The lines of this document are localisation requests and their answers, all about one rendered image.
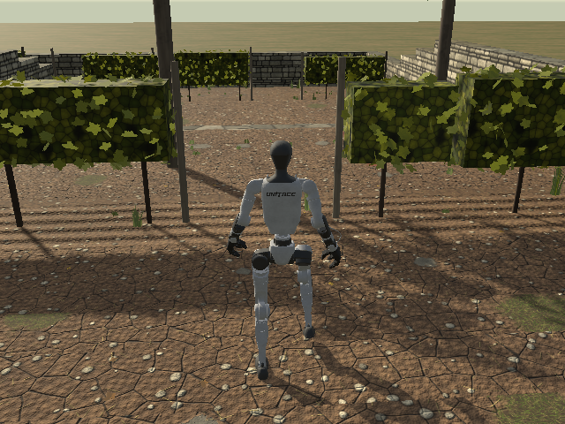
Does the robot right foot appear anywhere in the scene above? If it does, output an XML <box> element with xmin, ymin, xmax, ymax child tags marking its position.
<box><xmin>303</xmin><ymin>324</ymin><xmax>315</xmax><ymax>338</ymax></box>

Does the robot right upper arm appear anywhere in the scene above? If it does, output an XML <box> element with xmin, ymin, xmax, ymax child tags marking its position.
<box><xmin>300</xmin><ymin>178</ymin><xmax>325</xmax><ymax>229</ymax></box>

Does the left robot forearm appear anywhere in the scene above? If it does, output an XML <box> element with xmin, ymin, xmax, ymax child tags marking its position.
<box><xmin>229</xmin><ymin>212</ymin><xmax>245</xmax><ymax>243</ymax></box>

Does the left robot hand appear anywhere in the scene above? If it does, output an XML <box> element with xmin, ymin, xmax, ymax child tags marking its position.
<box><xmin>227</xmin><ymin>239</ymin><xmax>247</xmax><ymax>257</ymax></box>

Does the robot left upper arm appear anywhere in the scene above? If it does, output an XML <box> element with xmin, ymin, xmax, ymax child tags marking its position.
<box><xmin>236</xmin><ymin>178</ymin><xmax>263</xmax><ymax>227</ymax></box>

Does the robot foot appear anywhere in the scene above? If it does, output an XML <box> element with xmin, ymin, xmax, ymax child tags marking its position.
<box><xmin>303</xmin><ymin>324</ymin><xmax>315</xmax><ymax>338</ymax></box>
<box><xmin>255</xmin><ymin>355</ymin><xmax>268</xmax><ymax>380</ymax></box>

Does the right robot forearm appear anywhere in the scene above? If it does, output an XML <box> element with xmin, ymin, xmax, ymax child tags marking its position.
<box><xmin>317</xmin><ymin>215</ymin><xmax>338</xmax><ymax>252</ymax></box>

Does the right robot hand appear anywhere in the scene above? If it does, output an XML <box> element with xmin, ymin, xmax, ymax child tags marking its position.
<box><xmin>321</xmin><ymin>247</ymin><xmax>342</xmax><ymax>269</ymax></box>

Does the robot left foot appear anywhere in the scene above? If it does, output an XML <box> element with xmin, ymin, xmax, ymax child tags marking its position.
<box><xmin>255</xmin><ymin>355</ymin><xmax>268</xmax><ymax>380</ymax></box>

